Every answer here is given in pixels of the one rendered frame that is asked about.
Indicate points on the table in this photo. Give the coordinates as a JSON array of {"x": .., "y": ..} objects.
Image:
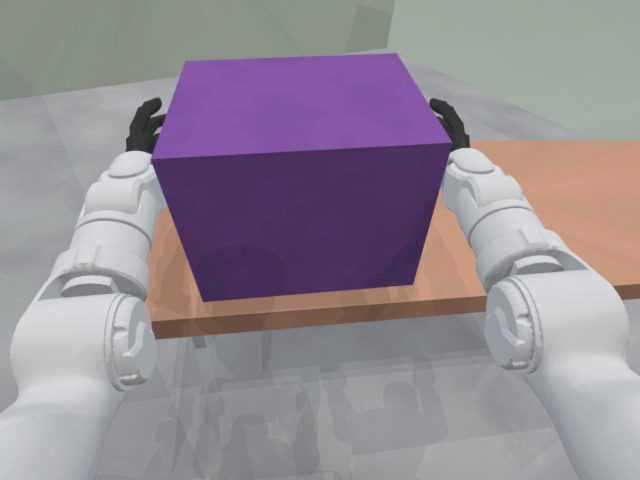
[{"x": 587, "y": 191}]

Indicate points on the robot left upper arm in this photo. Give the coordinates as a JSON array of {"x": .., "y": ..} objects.
[{"x": 74, "y": 361}]

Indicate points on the carton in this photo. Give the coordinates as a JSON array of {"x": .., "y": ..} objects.
[{"x": 299, "y": 175}]

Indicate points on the robot right hand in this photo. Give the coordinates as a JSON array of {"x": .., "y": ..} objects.
[{"x": 452, "y": 124}]

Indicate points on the robot right upper arm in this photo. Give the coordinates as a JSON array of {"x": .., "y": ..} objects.
[{"x": 566, "y": 333}]

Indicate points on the robot left forearm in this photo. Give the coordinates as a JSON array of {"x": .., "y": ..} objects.
[{"x": 113, "y": 236}]

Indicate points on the robot left hand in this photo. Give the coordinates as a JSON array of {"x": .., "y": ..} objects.
[{"x": 143, "y": 127}]

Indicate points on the robot right forearm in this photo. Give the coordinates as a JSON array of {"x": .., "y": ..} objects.
[{"x": 500, "y": 225}]

